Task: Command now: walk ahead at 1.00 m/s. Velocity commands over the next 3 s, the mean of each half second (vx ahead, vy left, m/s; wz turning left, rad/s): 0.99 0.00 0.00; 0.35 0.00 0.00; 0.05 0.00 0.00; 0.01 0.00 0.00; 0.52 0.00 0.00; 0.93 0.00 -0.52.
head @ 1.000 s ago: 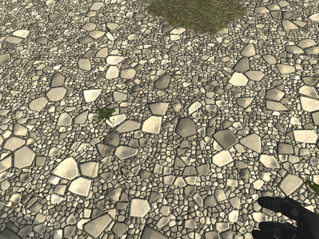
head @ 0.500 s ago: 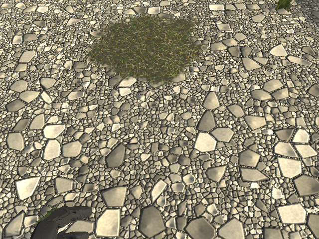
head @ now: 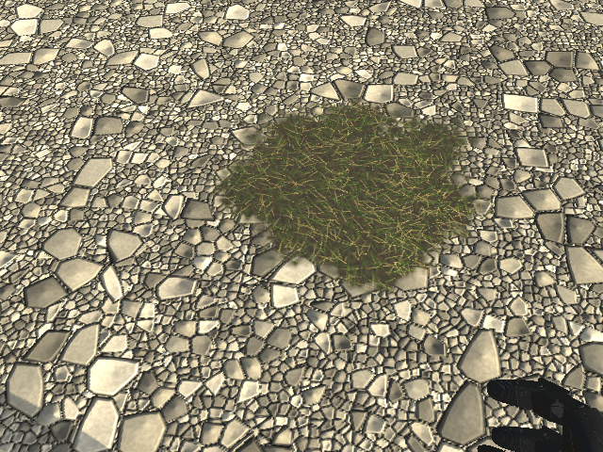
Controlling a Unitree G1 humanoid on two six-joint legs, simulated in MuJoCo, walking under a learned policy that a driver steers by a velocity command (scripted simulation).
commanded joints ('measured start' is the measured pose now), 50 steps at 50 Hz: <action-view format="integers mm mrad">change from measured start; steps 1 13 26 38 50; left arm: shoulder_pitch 19 -222 -565 -366 -250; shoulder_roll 220 65 146 130 93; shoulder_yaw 50 10 32 29 15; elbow -25 -176 -334 -155 -52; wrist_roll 23 -11 2 49 35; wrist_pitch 21 13 -29 -21 46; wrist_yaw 15 -10 -66 -43 -6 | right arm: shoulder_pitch -47 311 575 432 221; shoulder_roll -137 -71 -203 -68 -190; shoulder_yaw -47 -44 -61 -34 -67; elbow -95 119 206 116 91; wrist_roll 14 -23 -28 -20 -57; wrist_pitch -16 -20 37 80 84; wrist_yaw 9 -9 -70 -85 -86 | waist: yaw -109 -47 -106 -165 -69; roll -129 14 88 -53 30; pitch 47 35 45 -125 -94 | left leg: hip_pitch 167 484 901 335 579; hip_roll -106 117 125 41 97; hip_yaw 67 -336 -68 -119 -168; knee -9 -373 -211 556 -78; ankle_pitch -138 -534 456 -611 106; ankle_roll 38 202 69 -90 -6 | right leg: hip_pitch -36 -908 -771 -580 -581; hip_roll -277 -232 -7 -288 -99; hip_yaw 32 135 -66 148 26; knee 140 1098 359 164 343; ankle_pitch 1117 114 523 1057 220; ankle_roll -103 -38 -39 -246 -31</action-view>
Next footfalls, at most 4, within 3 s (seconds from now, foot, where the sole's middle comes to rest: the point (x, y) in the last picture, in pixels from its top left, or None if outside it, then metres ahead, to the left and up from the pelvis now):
0.06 left None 0.32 0.11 -0.76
0.56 right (391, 322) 0.81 -0.11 -0.76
0.98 left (297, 286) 0.89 0.14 -0.76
2.36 left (278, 272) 0.94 0.19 -0.76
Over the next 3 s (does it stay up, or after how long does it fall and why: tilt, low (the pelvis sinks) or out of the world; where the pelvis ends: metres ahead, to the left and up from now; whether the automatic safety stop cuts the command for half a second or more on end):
stays up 1.35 0.03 0.01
